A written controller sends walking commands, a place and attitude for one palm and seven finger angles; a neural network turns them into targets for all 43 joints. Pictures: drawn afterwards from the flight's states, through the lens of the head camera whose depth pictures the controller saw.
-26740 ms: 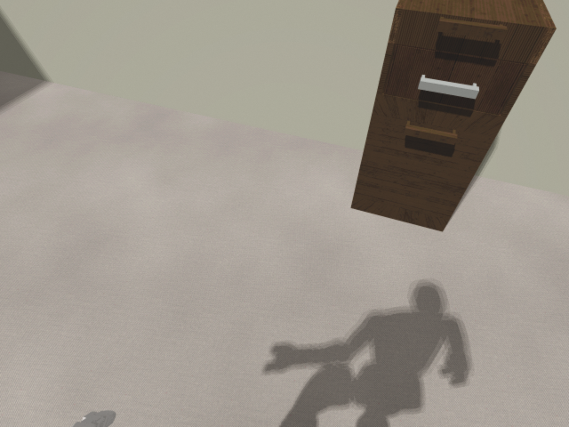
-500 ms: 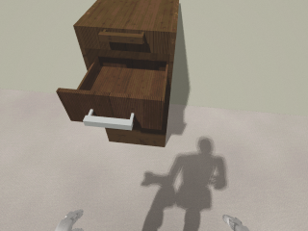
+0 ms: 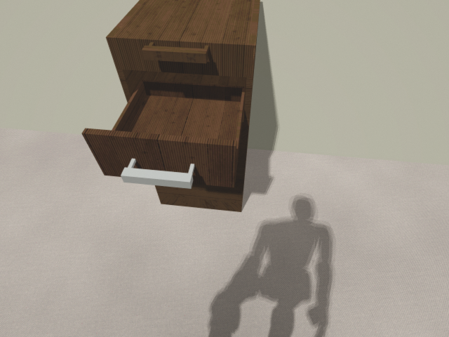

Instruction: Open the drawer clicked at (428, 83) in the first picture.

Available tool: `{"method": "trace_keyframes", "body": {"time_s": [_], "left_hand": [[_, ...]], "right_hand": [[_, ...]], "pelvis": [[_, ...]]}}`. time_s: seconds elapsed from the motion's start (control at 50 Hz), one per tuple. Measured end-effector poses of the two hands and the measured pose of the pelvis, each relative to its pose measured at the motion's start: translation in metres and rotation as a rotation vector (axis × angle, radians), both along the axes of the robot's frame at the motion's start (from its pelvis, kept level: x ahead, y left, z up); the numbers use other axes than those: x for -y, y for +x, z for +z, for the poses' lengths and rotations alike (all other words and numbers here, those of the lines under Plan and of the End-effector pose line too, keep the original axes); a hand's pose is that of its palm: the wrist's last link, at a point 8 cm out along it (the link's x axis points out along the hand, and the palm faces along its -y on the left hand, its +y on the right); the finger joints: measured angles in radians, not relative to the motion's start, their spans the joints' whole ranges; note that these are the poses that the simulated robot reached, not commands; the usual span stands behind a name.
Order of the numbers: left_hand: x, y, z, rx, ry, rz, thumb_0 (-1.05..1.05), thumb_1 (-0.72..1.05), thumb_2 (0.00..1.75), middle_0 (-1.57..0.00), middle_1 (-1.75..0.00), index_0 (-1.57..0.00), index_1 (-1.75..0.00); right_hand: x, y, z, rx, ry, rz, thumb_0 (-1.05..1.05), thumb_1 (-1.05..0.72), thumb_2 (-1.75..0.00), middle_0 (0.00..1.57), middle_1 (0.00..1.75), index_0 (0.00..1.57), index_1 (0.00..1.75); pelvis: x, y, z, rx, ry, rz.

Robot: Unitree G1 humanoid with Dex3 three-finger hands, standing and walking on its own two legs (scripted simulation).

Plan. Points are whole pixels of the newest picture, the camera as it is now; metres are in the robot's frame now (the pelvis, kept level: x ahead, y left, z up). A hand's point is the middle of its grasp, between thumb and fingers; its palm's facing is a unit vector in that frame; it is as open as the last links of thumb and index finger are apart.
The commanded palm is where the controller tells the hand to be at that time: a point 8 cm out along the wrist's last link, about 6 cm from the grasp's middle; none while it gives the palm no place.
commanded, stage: let the arm hang, fingers relaxed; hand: left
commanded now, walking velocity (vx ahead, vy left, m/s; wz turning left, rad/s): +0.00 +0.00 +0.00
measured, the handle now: (159, 171) +0.51 +0.21 -0.07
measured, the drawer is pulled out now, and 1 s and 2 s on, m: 0.30 0.30 0.30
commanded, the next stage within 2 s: look to check the result in 0.38 s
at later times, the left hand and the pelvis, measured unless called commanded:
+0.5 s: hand out of the picture -0.02 +0.14 -0.18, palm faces +0.06 -0.98 -0.17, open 7.3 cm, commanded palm none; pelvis +0.00 -0.02 +0.00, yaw +0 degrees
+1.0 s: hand out of the picture +0.00 +0.13 -0.17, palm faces +0.06 -0.98 -0.17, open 7.3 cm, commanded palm none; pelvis +0.02 -0.02 +0.00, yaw +0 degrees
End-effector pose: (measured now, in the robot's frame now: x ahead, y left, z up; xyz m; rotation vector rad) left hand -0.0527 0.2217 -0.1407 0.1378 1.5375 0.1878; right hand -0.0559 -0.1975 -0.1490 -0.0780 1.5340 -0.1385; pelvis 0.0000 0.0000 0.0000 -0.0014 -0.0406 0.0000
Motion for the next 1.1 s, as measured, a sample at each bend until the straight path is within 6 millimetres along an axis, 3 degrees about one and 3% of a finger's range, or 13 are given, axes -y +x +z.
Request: {"method": "trace_keyframes", "body": {"time_s": [0.22,0.64,1.1], "left_hand": [[0.025,0.041,-0.007,0.119,-0.033,-0.023,0.01,0.92,0.90,-0.20,-0.30,-0.20,-0.30],[0.033,0.027,-0.005,0.054,-0.033,0.013,0.01,0.91,0.90,-0.20,-0.30,-0.20,-0.30],[0.040,0.054,-0.004,0.096,-0.030,0.006,0.00,0.91,0.90,-0.20,-0.30,-0.20,-0.30]], "right_hand": [[-0.009,0.012,-0.005,0.059,0.032,-0.027,0.00,-0.91,-0.90,0.20,0.30,0.20,0.30],[0.017,0.020,-0.001,0.030,-0.012,-0.010,0.00,-0.91,-0.90,0.19,0.30,0.20,0.30],[0.019,0.047,-0.003,0.064,0.000,-0.007,0.00,-0.91,-0.90,0.20,0.30,0.20,0.30]], "pelvis": [[0.008,0.000,-0.001,0.003,0.003,-0.007],[0.018,0.007,0.000,-0.007,0.003,0.001],[0.024,0.019,0.001,-0.006,0.003,0.000]]}}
